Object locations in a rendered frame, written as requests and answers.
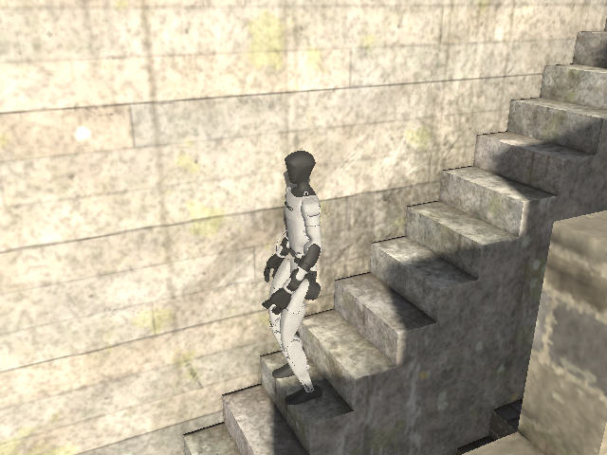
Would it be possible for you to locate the humanoid robot head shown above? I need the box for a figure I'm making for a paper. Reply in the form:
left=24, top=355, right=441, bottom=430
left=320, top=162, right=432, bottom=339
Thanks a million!
left=285, top=151, right=316, bottom=197

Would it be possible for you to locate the right robot thigh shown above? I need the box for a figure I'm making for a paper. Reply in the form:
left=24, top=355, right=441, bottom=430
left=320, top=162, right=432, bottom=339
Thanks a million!
left=268, top=259, right=291, bottom=332

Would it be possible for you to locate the robot left hand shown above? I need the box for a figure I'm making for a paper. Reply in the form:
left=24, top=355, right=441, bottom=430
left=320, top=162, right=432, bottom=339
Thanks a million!
left=262, top=288, right=291, bottom=315

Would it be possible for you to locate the robot right hand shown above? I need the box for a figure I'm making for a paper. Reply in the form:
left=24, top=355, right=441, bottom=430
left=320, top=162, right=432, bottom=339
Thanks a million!
left=264, top=254, right=284, bottom=282

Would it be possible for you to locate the left robot upper arm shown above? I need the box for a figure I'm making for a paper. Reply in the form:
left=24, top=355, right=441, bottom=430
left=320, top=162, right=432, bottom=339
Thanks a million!
left=301, top=197, right=322, bottom=254

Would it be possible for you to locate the robot right forearm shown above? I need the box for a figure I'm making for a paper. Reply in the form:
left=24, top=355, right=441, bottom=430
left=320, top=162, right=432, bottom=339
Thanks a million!
left=276, top=233, right=291, bottom=258

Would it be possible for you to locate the robot left forearm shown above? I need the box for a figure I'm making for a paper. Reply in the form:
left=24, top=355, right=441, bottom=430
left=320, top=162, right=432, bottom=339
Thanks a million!
left=283, top=244, right=321, bottom=294

